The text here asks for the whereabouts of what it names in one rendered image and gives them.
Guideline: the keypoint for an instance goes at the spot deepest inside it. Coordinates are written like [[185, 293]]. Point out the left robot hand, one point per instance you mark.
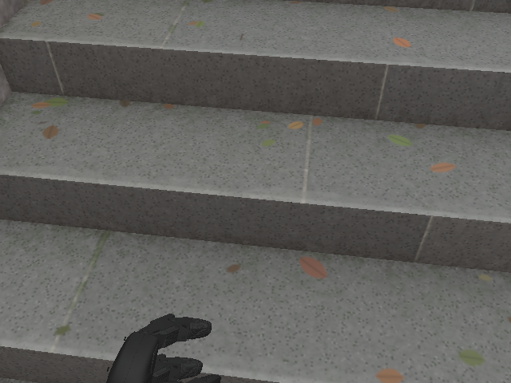
[[138, 362]]

